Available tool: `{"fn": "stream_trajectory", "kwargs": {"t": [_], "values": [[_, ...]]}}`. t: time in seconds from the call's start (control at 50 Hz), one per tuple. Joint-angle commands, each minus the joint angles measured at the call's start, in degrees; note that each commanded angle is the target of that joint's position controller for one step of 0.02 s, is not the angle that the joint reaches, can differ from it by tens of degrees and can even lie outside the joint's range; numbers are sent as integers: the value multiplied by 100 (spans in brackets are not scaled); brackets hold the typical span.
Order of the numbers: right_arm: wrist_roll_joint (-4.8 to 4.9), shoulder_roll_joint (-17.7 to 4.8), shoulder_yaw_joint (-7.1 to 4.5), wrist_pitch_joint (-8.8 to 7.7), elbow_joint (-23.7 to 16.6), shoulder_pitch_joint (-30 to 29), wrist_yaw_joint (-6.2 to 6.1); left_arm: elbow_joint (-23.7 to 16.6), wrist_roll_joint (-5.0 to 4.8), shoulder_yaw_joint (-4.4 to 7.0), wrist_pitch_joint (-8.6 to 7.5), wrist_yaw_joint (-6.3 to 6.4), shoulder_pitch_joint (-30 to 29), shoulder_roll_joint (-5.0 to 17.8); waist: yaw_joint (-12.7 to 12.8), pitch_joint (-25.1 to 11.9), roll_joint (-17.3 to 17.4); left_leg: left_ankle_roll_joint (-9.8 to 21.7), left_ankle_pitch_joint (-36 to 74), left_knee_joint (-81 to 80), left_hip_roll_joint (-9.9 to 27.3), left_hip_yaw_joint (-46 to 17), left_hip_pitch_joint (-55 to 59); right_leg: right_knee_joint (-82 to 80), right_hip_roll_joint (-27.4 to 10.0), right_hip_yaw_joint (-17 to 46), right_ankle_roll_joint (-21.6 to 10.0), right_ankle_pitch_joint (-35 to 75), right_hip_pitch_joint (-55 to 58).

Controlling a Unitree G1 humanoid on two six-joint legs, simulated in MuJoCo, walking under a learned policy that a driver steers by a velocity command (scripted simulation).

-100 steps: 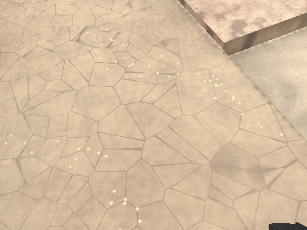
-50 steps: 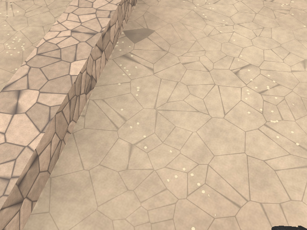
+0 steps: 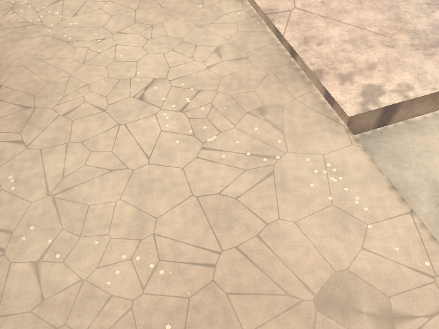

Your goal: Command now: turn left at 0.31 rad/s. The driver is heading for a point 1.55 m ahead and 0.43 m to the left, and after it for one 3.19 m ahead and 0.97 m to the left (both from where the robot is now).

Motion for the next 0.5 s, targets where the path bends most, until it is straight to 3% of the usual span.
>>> {"fn": "stream_trajectory", "kwargs": {"t": [0.02, 0.1, 0.14, 0.16, 0.18, 0.2, 0.22, 0.24, 0.26, 0.28, 0.34, 0.38, 0.4, 0.42, 0.5], "values": [[74, -807, -196, -77, -577, -328, 24, -237, -32, 406, -2, 97, 35, 1312, 279, -220, -1045, 138, -324, 59, -39, 170, -237, -899, -1873, 1381, -1125, 807, 480], [95, -546, -172, -61, -580, -39, 138, -253, -99, 440, 65, 201, -116, 1242, 110, -439, -869, 349, -338, -202, -42, 342, -89, -470, -2082, 1118, -1010, 2027, 798], [100, -515, -205, -48, -485, 331, 183, -258, -178, 468, 113, 228, -272, 1200, -113, -559, -791, 582, 471, -1180, -214, 502, 523, 26, -1868, 618, -625, 1860, 598], [62, -731, -283, -52, -473, 495, 150, -191, -200, 476, 123, 221, -90, 1086, -123, -499, -322, 861, 1482, -1876, -83, -41, 967, 733, -1499, 185, -154, 1007, 143], [20, -1503, -486, -89, -577, 592, 35, -396, -15, 416, 98, 197, -162, 786, 84, -455, 1322, 1533, 3690, -2187, 1211, -2112, 1758, 2395, -626, -570, 507, -656, -1344], [-167, -1608, -484, -185, -711, 689, 83, -725, -2, 379, 29, 204, -958, 784, -319, -424, 1644, 2550, 4291, -2580, 1819, -3389, 1899, 3550, 247, 181, 683, -2634, -2471], [-242, -1467, -448, -302, -765, 623, 109, -697, -54, 428, -13, 183, -933, 900, -273, -524, 875, 2520, 4001, -2580, 1684, -3095, 2026, 4164, 67, 730, 638, -2514, -2667], [-134, -1361, -443, -368, -787, 355, 79, -613, -100, 461, -24, 168, -765, 955, -43, -490, 470, 2170, 3854, -2424, 1314, -2599, 2101, 4254, -47, 872, 599, -1952, -2737], [11, -1250, -424, -350, -844, 107, 36, -516, -79, 480, -27, 186, -614, 965, 80, -481, 192, 1882, 3771, -2333, 1069, -2271, 2093, 4062, -118, 875, 623, -1534, -2770], [110, -1131, -383, -308, -907, -41, -26, -494, -42, 503, -32, 206, -562, 1020, 126, -546, 217, 1746, 3760, -2316, 931, -2129, 2072, 3882, -164, 909, 672, -1218, -2657], [80, -1106, -383, -180, -991, 80, -129, -444, -115, 453, -83, 132, -459, 813, 125, -755, 296, 1677, 3813, -2258, 624, -2042, 2044, 3432, 62, 843, 815, -734, -2282], [169, -1104, -398, -186, -960, 431, -155, -415, -188, 436, -170, 33, -477, 815, -40, -865, 337, 1690, 596, -2731, 474, -2380, 2048, 2504, 78, 852, 796, -445, -2172], [177, -1155, -400, -212, -984, 465, -146, -456, -227, 447, -231, -23, -602, 848, -97, -665, 568, 1721, -669, -2994, 488, -2674, 1852, 2114, 104, 861, 786, -398, -2133], [152, -1222, -407, -240, -1011, 441, -138, -495, -258, 462, -303, -71, -717, 899, -125, -465, 788, 1743, -1182, -3137, 514, -2894, 1671, 1783, 135, 875, 775, -400, -2066], [92, -1095, -318, -352, -989, 538, -89, -418, -252, 425, -596, -205, -726, 847, -269, -309, 936, 1661, -937, -2960, 475, -2676, 1269, 875, 36, 634, 705, -243, -1329]]}}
